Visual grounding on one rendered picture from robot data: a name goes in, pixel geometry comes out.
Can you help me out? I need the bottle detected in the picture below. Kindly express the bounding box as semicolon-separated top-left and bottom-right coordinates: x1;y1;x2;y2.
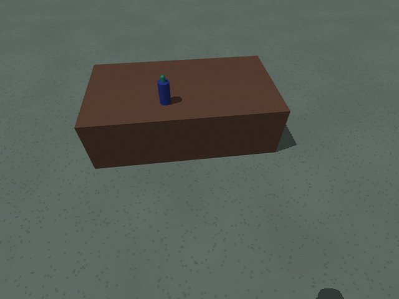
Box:
157;75;171;105

